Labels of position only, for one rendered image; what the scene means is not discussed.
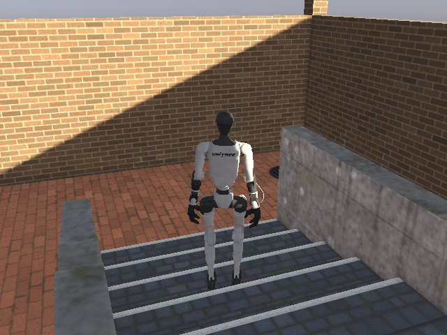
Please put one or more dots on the robot left hand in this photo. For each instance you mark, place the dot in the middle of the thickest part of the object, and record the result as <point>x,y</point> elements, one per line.
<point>192,214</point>

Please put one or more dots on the left robot upper arm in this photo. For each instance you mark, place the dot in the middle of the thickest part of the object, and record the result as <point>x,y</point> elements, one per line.
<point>200,160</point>

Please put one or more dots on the left robot forearm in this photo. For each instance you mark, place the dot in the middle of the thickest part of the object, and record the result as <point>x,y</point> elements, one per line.
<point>194,192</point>

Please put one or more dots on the right robot upper arm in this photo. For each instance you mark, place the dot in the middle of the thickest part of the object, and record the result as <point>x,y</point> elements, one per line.
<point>248,161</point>

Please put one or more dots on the right robot forearm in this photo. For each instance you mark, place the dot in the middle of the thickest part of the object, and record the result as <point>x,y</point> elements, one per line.
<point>253,193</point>

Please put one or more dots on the robot left foot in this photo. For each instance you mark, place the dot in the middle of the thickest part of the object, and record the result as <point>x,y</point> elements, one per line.
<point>211,283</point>

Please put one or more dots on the robot right hand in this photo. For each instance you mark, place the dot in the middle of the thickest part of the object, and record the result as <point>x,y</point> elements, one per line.
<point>257,216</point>

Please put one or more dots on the robot right shin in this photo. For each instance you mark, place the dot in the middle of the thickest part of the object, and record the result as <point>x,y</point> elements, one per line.
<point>237,255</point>

